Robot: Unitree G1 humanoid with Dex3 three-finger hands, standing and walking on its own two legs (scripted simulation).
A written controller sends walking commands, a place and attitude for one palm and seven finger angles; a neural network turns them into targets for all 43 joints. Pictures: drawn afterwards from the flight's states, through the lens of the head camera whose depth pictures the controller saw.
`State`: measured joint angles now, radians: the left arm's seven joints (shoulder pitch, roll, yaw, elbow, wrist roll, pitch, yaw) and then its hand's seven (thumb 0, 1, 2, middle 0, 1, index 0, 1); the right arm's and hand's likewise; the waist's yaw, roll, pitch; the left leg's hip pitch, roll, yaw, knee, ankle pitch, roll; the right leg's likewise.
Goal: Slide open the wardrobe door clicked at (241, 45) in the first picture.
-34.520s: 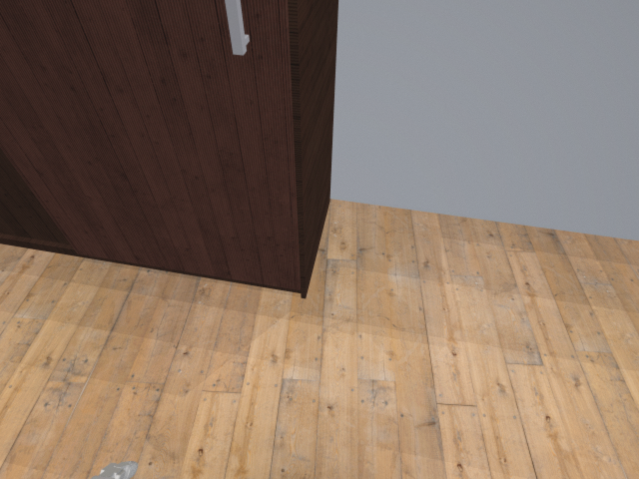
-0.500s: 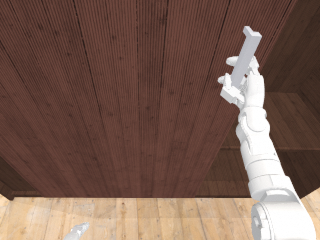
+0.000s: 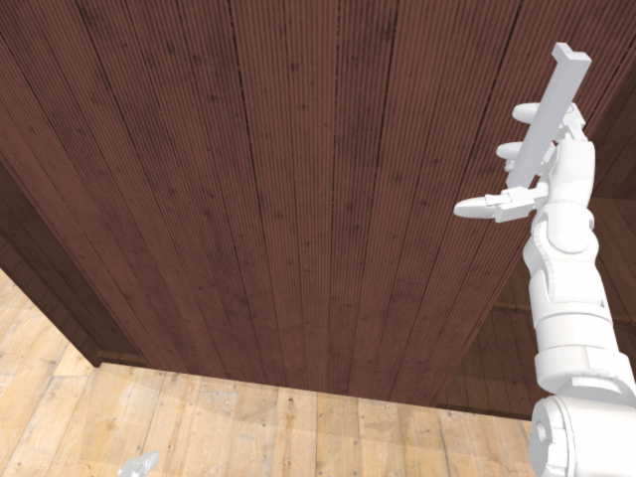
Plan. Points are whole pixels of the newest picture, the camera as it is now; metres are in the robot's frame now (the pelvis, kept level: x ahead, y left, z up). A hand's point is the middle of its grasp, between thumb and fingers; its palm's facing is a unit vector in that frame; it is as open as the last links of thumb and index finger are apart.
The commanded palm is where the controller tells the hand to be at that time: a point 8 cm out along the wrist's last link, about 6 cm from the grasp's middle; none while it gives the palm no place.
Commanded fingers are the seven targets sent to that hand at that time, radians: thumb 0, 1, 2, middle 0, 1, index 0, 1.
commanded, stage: loosen the grip on the handle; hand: right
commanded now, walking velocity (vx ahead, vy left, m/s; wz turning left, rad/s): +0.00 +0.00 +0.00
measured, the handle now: (538, 121) +0.48 -0.20 +0.25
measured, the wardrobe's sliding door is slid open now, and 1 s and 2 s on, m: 0.68 0.68 0.68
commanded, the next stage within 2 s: slip the hand off the handle in 0.06 s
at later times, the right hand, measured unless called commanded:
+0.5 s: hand (540, 172) +0.43 -0.21 +0.21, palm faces +0.29 +0.96 -0.05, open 14.7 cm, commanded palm +0.39 -0.25 +0.20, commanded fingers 0.00 0.55 -0.20 0.25 1.15 0.25 1.15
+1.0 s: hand (574, 197) +0.38 -0.23 +0.21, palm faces +0.23 +0.97 -0.07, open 14.7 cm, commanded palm +0.34 -0.27 +0.20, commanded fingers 0.00 0.55 -0.20 0.25 1.15 0.25 1.15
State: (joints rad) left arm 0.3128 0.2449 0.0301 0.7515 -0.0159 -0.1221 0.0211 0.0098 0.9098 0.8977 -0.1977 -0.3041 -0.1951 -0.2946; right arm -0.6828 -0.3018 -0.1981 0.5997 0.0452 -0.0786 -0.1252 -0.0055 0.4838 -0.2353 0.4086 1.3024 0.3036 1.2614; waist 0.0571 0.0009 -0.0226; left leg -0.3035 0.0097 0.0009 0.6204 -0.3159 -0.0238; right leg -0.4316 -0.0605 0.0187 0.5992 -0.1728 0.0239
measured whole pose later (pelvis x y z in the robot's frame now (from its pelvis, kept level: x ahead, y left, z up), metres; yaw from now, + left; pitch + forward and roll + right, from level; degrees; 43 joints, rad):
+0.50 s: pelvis +0.04 +0.00 +0.01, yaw +0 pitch -1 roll +1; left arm 0.19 0.22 -0.01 0.71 -0.01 -0.08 0.08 0.01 0.91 0.90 -0.20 -0.30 -0.20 -0.30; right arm -0.47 -0.31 -0.26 0.31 0.09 0.06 -0.09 -0.01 0.56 -0.20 0.36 1.21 0.25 1.15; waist 0.02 -0.01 -0.03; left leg -0.19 0.01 -0.01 0.54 -0.33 -0.02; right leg -0.33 -0.06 0.01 0.54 -0.20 0.04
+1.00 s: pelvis +0.04 +0.00 +0.01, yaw +1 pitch -2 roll +0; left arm 0.25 0.23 -0.01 0.72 -0.04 -0.11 0.10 0.01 0.91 0.90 -0.20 -0.30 -0.20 -0.29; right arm -0.26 -0.33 -0.33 0.12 0.18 0.04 0.07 -0.01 0.56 -0.20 0.26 1.15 0.25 1.15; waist 0.00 -0.03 -0.04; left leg -0.15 0.02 -0.01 0.51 -0.33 -0.02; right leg -0.28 -0.06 0.00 0.52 -0.20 0.04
